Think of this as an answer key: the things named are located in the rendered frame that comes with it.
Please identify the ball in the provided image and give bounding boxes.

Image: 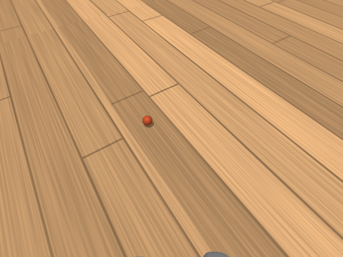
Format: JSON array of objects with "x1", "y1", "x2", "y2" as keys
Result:
[{"x1": 143, "y1": 116, "x2": 152, "y2": 125}]

